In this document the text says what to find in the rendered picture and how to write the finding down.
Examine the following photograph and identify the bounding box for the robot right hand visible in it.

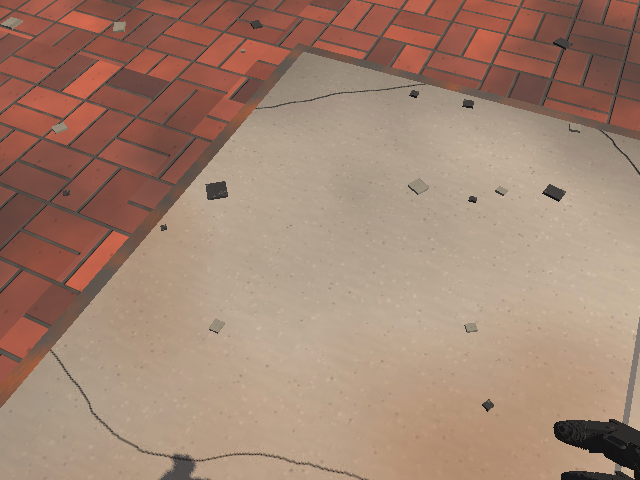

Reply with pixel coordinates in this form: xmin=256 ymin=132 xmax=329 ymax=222
xmin=553 ymin=419 xmax=640 ymax=480

